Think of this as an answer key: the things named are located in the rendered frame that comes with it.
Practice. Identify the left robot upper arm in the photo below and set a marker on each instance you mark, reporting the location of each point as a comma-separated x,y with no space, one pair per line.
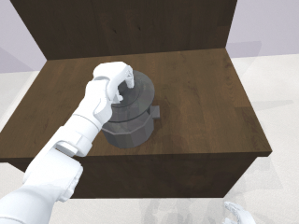
54,179

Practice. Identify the pot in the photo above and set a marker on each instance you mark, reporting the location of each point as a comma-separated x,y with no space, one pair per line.
134,132

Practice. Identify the robot left hand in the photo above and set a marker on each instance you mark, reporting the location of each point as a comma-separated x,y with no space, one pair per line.
120,71

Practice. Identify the robot right hand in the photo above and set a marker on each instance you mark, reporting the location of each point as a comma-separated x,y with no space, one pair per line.
242,216

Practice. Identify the knob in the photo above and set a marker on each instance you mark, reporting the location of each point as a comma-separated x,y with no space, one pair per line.
123,88

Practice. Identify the table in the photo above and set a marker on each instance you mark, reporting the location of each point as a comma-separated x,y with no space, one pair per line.
208,134

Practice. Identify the left robot forearm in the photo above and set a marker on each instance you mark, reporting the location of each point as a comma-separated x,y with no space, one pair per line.
76,136

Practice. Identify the lid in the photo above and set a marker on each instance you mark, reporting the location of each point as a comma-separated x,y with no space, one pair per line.
136,101

